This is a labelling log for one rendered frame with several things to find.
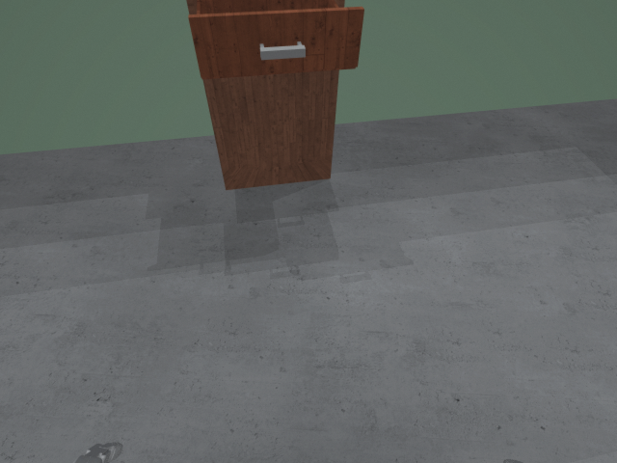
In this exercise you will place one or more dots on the robot left hand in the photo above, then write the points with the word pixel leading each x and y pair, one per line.
pixel 101 453

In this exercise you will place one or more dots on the drawer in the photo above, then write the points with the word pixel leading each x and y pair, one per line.
pixel 227 35

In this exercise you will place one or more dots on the cabinet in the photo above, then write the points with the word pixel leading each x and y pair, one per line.
pixel 273 129

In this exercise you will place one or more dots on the handle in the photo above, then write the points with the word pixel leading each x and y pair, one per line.
pixel 282 52

